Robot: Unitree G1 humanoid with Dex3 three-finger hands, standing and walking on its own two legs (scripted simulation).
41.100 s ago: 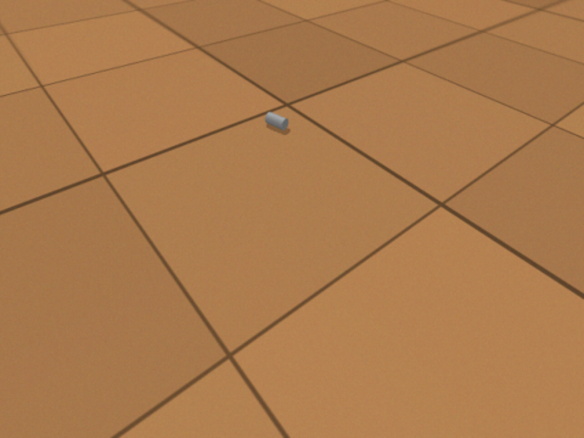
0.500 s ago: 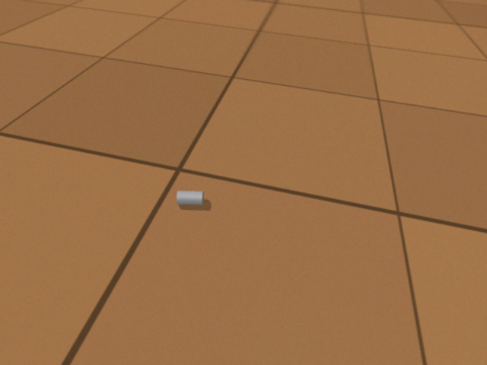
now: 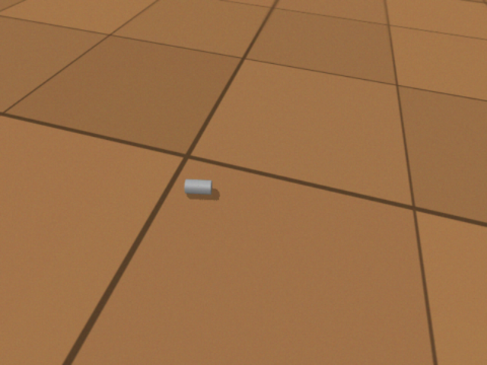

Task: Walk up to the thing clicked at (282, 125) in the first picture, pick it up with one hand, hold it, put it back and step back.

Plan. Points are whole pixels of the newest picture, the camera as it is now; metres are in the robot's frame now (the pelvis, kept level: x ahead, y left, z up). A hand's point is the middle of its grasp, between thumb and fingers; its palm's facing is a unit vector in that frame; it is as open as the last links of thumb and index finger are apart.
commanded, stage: step back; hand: left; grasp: from above
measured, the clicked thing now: (198, 186) +1.08 +0.22 -0.72
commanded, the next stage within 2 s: stand in 0.22 s
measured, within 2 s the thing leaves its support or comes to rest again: neither
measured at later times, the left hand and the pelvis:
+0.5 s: hand out of the picture +0.11 +0.24 -0.13, palm faces -0.04 -0.94 -0.33, open 7.4 cm; pelvis +0.00 +0.00 +0.02, yaw -1 degrees
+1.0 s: hand out of the picture +0.06 +0.25 -0.14, palm faces -0.06 -0.94 -0.34, open 7.4 cm; pelvis -0.01 -0.01 +0.02, yaw -1 degrees
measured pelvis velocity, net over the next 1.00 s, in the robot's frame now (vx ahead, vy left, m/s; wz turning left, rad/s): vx -0.01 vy -0.01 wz -0.02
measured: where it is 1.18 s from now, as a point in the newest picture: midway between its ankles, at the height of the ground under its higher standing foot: outside the picture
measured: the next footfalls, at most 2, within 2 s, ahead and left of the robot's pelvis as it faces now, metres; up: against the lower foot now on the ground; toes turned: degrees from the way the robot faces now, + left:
none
